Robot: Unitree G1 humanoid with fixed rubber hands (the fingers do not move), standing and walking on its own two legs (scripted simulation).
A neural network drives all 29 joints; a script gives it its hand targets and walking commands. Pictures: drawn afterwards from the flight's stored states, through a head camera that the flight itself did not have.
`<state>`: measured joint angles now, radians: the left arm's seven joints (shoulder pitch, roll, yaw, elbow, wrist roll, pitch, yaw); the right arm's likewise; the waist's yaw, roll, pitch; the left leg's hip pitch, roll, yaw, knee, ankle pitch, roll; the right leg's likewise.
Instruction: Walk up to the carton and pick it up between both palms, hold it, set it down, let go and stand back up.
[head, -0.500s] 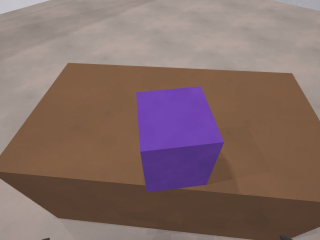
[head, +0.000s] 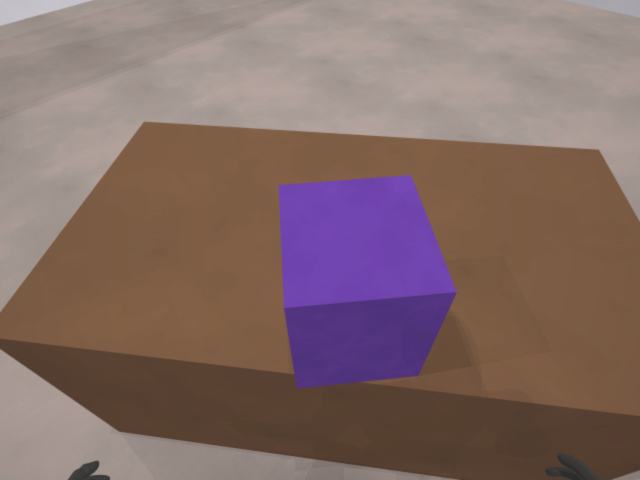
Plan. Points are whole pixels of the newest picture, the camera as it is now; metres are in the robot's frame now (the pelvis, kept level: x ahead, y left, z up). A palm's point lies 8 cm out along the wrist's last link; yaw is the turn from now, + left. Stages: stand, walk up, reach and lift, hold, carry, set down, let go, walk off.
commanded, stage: reach and lift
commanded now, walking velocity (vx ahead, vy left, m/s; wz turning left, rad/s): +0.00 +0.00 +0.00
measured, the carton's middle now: (351, 285) +0.41 -0.04 -0.04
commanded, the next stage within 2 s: none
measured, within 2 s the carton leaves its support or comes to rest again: neither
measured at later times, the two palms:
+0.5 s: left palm (120, 447) +0.19 +0.27 -0.06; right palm (582, 451) +0.18 -0.30 -0.07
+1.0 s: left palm (157, 430) +0.21 +0.22 -0.05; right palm (566, 457) +0.17 -0.27 -0.05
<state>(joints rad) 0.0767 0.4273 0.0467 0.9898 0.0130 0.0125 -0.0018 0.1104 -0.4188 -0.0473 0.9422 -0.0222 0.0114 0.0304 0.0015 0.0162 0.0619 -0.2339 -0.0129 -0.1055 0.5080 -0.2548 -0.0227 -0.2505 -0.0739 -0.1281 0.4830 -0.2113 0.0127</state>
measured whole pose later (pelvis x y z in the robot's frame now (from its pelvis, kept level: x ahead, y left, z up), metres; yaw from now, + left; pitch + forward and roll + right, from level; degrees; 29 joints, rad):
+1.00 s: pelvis +0.04 +0.00 +0.01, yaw -5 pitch -5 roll +0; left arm 0.26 0.17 0.05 0.38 0.03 0.09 0.08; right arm 0.22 -0.28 -0.05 0.71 0.06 -0.27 0.10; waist 0.03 -0.02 0.05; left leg 0.00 0.05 0.02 0.33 -0.24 -0.04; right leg -0.06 -0.01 -0.02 0.33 -0.18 0.00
